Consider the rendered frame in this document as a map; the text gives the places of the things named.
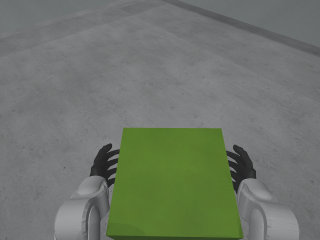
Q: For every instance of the carton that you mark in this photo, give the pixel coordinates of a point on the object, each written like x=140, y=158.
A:
x=173, y=184

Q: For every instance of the robot left forearm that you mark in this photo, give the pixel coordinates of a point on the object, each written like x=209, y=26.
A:
x=79, y=217

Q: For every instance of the robot left hand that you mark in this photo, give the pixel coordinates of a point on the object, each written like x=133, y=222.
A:
x=101, y=164

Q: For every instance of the robot right hand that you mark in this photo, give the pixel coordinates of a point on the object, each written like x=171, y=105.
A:
x=244, y=168

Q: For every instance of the robot right forearm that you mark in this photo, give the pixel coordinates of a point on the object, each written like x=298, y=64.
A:
x=266, y=217

